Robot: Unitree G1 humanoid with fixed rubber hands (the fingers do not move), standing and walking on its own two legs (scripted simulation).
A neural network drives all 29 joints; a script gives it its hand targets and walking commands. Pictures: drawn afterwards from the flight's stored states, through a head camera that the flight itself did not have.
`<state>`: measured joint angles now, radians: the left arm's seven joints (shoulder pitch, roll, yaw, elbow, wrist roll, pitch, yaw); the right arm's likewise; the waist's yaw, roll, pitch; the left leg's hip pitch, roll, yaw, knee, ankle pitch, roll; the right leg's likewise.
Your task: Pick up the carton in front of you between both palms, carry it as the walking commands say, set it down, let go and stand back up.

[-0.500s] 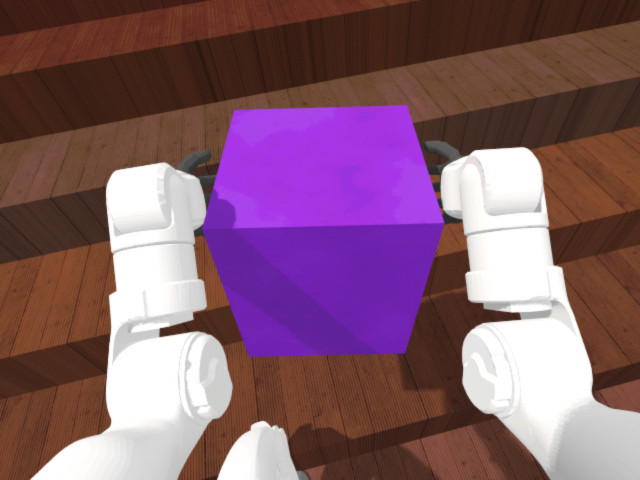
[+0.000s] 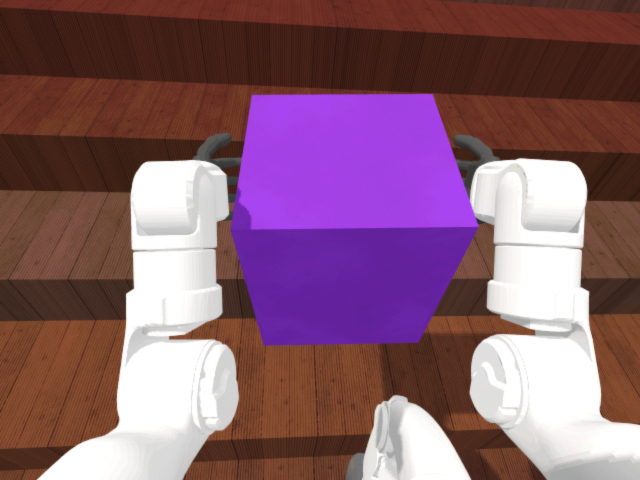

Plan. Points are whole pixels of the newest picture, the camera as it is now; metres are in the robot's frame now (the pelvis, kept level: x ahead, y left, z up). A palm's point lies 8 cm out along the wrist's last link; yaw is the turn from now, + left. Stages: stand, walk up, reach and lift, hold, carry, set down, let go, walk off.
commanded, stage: carry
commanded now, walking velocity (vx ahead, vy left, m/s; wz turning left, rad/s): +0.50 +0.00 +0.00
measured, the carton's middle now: (342, 229) +0.39 +0.02 +0.12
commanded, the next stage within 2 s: none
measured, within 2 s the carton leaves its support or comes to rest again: neither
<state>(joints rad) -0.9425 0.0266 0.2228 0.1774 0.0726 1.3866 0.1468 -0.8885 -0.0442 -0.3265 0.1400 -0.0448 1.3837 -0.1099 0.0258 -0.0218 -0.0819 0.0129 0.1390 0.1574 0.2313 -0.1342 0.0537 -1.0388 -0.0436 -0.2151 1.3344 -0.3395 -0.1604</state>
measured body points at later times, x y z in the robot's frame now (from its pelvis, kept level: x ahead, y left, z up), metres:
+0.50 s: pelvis +0.27 +0.03 +0.17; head +0.27 -0.01 +0.62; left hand +0.66 +0.17 +0.38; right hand +0.66 -0.14 +0.36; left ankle +0.44 +0.16 -0.36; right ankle +0.17 -0.08 -0.59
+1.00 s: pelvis +0.55 +0.02 +0.34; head +0.55 +0.06 +0.79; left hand +0.94 +0.18 +0.53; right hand +0.93 -0.12 +0.55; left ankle +0.44 +0.15 -0.41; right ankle +0.71 -0.10 -0.15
